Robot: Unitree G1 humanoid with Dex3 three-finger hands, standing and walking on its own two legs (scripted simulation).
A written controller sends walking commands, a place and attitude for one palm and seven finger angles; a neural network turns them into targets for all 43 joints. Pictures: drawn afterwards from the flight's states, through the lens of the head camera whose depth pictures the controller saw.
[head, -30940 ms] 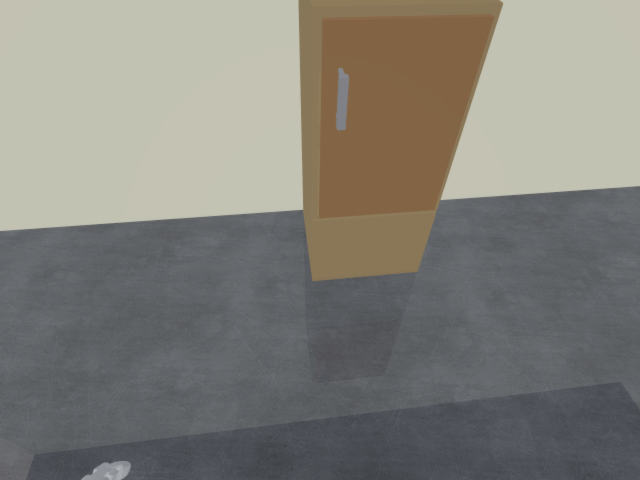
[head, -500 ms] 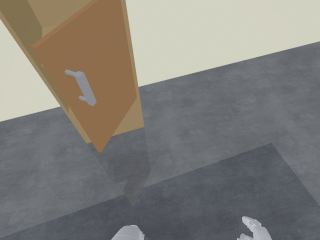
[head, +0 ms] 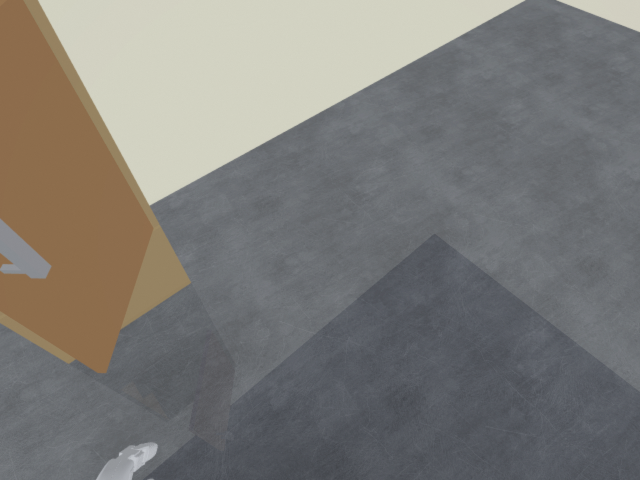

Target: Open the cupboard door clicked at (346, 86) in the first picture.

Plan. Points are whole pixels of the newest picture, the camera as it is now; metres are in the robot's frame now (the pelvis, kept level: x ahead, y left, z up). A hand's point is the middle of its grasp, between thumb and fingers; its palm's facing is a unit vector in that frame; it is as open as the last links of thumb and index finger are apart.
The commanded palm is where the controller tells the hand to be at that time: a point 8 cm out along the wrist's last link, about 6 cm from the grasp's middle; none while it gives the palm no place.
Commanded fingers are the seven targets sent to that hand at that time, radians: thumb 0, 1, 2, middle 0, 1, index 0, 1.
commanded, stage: walk to a spot facing it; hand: left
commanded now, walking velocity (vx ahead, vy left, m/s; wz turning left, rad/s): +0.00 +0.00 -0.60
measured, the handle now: out of the picture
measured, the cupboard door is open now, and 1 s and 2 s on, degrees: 48 48 48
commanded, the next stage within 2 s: turn to face it in 1.78 s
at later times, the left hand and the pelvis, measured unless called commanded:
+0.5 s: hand (218, 400) +0.23 +0.17 -0.15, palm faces -0.30 -0.94 -0.15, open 7.4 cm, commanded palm none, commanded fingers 0.00 0.90 0.90 -0.20 -0.30 -0.20 -0.30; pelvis +0.08 +0.01 +0.02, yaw -18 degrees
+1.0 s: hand (331, 316) +0.37 +0.00 -0.14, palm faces -0.49 -0.84 -0.22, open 7.2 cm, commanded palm none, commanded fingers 0.00 0.90 0.90 -0.20 -0.30 -0.20 -0.30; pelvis +0.23 -0.14 +0.02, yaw -33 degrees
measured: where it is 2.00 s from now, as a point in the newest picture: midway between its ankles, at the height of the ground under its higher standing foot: (455, 327)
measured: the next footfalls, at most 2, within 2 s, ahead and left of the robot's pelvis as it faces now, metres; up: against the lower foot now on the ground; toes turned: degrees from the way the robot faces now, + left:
left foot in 0.32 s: +0.11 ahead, +0.13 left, +0.00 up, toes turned -8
right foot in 0.72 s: +0.21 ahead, -0.19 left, +0.00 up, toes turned -34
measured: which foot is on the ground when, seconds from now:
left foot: down 0.00-0.00, up 0.02-0.30, down 0.32-0.72, up 0.74-1.00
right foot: down 0.00-0.32, up 0.34-0.70, down 0.72-1.00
